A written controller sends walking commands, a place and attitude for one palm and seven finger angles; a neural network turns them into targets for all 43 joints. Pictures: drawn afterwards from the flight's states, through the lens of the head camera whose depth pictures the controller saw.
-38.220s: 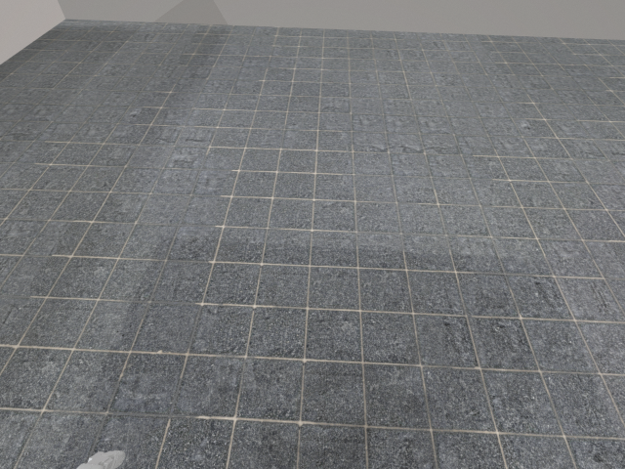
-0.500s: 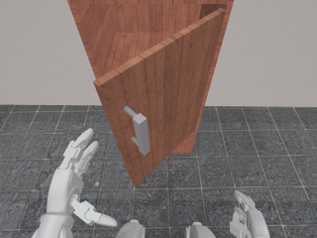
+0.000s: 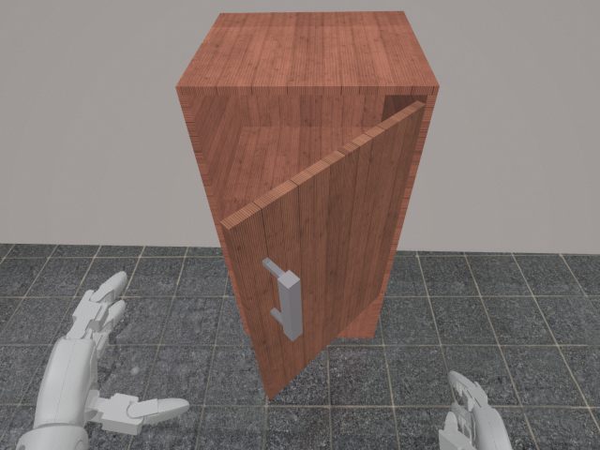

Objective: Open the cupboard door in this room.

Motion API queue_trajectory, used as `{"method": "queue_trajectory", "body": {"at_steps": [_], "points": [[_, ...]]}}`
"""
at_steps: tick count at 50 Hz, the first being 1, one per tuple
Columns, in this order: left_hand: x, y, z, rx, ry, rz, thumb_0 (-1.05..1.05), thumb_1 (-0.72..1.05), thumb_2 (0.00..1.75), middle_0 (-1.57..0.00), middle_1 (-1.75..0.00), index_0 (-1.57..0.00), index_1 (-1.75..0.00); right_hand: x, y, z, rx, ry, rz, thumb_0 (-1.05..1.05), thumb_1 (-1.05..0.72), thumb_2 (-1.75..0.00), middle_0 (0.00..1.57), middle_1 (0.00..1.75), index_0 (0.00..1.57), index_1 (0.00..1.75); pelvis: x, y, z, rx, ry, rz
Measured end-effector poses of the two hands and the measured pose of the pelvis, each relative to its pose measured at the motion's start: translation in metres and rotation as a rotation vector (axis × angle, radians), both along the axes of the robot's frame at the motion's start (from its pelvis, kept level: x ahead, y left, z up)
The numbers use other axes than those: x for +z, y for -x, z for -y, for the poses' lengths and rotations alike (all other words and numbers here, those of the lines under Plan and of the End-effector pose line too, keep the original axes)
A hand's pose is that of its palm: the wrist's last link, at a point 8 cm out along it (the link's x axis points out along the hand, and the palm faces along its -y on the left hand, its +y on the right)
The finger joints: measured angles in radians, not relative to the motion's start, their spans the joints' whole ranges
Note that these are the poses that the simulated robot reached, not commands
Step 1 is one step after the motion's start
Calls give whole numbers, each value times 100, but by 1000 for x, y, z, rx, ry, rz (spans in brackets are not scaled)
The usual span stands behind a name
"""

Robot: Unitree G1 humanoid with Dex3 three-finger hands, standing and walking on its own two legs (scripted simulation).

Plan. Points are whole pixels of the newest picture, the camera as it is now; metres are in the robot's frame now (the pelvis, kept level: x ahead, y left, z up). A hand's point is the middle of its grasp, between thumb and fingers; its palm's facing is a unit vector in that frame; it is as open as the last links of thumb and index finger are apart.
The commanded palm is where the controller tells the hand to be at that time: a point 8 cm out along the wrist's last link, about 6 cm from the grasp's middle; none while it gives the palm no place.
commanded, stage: draw the hand back to the body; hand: left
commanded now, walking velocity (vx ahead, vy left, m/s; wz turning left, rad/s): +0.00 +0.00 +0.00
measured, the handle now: (282, 300) +0.34 +0.06 +0.00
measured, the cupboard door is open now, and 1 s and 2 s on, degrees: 46 46 46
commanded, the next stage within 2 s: step back with the hand held close in 0.86 s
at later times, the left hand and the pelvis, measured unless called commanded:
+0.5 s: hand (37, 309) +0.20 +0.26 +0.19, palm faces +0.46 -0.79 -0.41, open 8.9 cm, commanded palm +0.15 +0.30 +0.20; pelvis +0.01 +0.00 +0.03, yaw -1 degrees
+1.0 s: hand (52, 314) +0.19 +0.24 +0.19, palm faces +0.45 -0.80 -0.40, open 7.4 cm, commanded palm +0.15 +0.28 +0.21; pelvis +0.00 -0.02 +0.04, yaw -1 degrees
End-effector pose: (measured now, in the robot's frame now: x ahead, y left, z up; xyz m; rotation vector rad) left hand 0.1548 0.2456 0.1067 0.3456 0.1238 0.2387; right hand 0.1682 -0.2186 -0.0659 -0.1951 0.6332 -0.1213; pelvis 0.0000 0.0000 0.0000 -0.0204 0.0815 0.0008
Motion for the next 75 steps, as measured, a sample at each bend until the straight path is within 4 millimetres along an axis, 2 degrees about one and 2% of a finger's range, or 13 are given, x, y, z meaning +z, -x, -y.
{"method": "queue_trajectory", "body": {"at_steps": [12,27,32,39,52,60,66,75], "points": [[53,-4,-27,97,-86,121,0,18,59,-18,-30,-19,-30,15,-9,-15,56,-16,3,1,-90,-90,20,30,21,30,23,-7,-4,-6,-9,98],[106,1,-51,178,-190,286,1,69,81,-20,-30,-21,-31,23,-13,2,55,5,-11,1,-90,-90,20,30,21,30,33,-7,3,-15,-12,150],[103,2,-48,182,-172,277,1,81,86,-20,-30,-21,-30,22,-11,8,45,4,-26,1,-90,-90,20,30,21,30,35,-5,6,-17,-13,155],[93,2,-39,165,-145,239,2,87,89,-21,-30,-21,-31,21,-5,15,30,11,-38,1,-90,-90,20,30,21,30,35,-3,11,-20,-11,162],[104,3,-35,149,-179,283,2,89,90,-21,-30,-21,-31,22,0,19,26,3,-36,1,-90,-90,20,30,21,30,36,2,16,-18,-6,155],[104,1,-37,70,-242,244,2,89,90,-21,-30,-21,-31,24,12,30,-41,26,-78,1,-90,-90,20,30,21,30,36,13,8,-28,-6,91],[101,11,-42,31,-260,217,2,89,90,-21,-30,-22,-31,25,31,32,-89,44,-105,1,-90,-90,20,30,21,30,34,27,0,-36,-11,82],[103,43,-54,38,-277,284,2,88,90,-21,-30,-22,-31,26,64,18,-78,52,-95,1,-90,-90,20,30,21,30,29,59,-8,-35,-12,91]]}}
